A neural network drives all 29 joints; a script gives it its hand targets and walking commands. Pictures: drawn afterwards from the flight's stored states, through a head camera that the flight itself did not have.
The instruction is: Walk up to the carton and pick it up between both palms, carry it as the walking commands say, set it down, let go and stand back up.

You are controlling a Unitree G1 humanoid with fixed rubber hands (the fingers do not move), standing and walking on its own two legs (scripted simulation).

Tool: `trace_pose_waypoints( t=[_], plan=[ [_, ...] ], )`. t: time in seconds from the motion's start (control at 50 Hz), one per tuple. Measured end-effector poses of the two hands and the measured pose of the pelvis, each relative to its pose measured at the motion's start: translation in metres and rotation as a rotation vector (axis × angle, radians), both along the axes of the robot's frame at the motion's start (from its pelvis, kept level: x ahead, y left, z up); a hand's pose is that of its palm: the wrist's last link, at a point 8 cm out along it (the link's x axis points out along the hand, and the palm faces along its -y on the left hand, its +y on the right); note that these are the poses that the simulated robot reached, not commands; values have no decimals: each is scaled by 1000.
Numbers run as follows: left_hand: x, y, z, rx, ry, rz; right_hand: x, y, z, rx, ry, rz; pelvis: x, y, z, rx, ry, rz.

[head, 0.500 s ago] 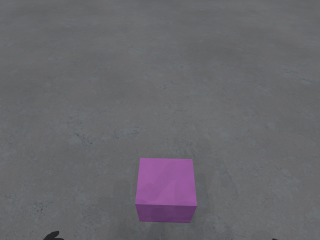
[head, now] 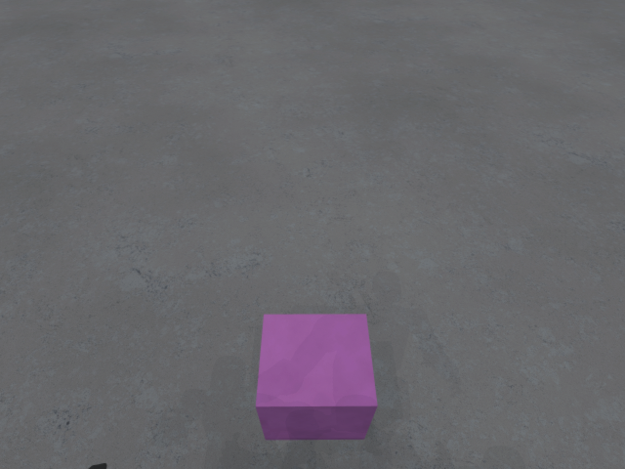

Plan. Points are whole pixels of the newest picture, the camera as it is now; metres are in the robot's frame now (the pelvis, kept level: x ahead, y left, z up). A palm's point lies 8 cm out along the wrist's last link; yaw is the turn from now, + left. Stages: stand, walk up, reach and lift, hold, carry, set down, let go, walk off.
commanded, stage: walk up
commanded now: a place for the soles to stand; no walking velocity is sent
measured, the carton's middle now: (314, 378) +0.51 +0.00 -0.63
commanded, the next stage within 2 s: reach and lift in 0.54 s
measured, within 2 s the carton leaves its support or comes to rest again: neither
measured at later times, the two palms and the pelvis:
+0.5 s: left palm out of the picture +0.12 +0.32 -0.10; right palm out of the picture +0.10 -0.31 -0.10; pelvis +0.01 +0.00 +0.00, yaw -1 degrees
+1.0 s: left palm (128, 438) +0.21 +0.28 -0.13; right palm (512, 446) +0.21 -0.27 -0.12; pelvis -0.03 +0.02 -0.04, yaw +5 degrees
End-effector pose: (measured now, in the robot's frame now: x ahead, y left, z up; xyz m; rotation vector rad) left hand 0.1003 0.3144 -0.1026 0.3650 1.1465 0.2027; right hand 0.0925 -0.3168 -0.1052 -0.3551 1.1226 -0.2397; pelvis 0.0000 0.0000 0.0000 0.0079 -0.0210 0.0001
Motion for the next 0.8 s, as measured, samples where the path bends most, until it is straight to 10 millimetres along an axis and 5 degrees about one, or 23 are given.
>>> trace_pose_waypoints(
  t=[0.58, 0.68, 0.8],
  plan=[
    [23, 2, 2, -8, -43, -27, 10, 2, 7, -7, -36, -21, 8, 4, -1, -6, 0, -14],
    [50, -15, 9, -64, -119, -49, 43, 16, 9, 26, -61, 21, -6, 9, -7, -11, -3, 38],
    [56, -17, 2, -74, -83, -35, 82, 33, 13, 53, -122, 35, -14, 14, -12, -13, 51, 59]
  ],
)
